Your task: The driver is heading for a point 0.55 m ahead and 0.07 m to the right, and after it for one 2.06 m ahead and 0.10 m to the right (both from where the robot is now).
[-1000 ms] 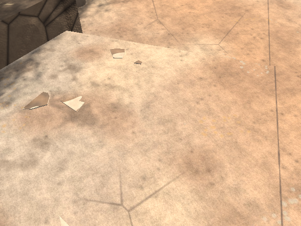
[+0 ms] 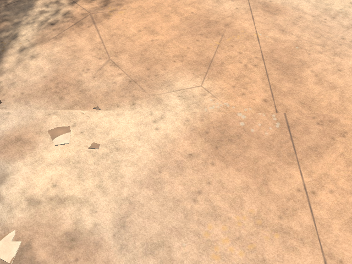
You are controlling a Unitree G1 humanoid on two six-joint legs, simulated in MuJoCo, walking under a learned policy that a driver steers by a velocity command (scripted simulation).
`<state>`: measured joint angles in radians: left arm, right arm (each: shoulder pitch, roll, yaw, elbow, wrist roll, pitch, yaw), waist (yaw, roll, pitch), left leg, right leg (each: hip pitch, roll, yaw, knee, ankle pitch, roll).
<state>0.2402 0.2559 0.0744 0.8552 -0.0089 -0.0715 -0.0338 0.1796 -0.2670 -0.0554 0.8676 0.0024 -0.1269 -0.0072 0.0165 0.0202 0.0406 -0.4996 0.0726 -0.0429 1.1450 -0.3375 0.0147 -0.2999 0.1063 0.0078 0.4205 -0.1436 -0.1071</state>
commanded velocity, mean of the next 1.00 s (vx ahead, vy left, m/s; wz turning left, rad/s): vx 0.39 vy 0.00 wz -0.40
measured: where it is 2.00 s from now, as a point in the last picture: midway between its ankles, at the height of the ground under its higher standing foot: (206, 253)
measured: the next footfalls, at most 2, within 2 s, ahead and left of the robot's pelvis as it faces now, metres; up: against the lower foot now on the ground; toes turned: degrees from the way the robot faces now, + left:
left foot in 0.34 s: +0.39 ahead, +0.12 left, +0.00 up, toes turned -15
right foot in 0.82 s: +0.52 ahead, -0.21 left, +0.00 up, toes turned -27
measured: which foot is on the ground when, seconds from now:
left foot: up 0.00-0.32, down 0.34-0.82, up 0.84-1.00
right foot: down 0.00-0.34, up 0.36-0.80, down 0.82-1.00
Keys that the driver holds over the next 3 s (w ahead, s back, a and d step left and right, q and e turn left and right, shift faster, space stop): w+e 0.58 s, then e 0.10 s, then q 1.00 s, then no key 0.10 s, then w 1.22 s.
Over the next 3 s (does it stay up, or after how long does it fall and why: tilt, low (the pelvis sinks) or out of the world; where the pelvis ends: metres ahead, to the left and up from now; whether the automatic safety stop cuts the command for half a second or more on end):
stays up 0.98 -0.01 0.00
